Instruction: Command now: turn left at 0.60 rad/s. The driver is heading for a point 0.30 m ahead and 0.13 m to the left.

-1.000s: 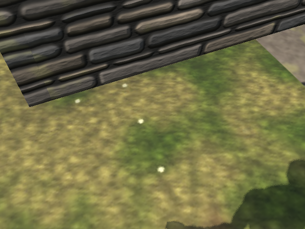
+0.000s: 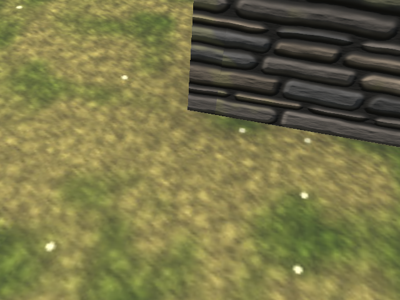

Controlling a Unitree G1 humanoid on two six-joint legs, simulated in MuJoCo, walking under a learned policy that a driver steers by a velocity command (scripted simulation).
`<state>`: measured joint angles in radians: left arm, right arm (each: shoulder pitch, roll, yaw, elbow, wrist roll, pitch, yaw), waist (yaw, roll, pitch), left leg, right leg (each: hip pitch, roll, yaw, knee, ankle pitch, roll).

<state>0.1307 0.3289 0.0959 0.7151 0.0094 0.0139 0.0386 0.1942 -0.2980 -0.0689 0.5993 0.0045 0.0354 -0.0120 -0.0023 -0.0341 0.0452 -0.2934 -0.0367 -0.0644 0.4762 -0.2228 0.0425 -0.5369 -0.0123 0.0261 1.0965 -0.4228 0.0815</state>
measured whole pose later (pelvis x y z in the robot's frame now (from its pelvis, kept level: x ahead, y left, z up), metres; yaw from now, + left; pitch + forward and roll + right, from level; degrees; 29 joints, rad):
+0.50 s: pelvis +0.00 -0.03 +0.00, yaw +18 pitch +1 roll +0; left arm 0.14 0.25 0.06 0.69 0.02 0.00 0.04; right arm 0.21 -0.36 -0.11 0.64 0.03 0.07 -0.02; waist 0.00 0.05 0.06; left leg -0.51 -0.03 -0.08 1.10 -0.41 -0.10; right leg -0.23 -0.02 -0.04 0.44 -0.23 -0.01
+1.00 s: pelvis +0.00 +0.04 +0.01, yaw +34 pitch +2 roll -2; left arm 0.15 0.34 0.09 0.73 0.00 -0.04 -0.01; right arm 0.30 -0.28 -0.05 0.64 0.00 -0.02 -0.02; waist -0.02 -0.02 0.01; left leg -0.17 -0.05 -0.12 0.35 -0.20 0.06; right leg -0.50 -0.03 0.04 0.78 -0.18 0.05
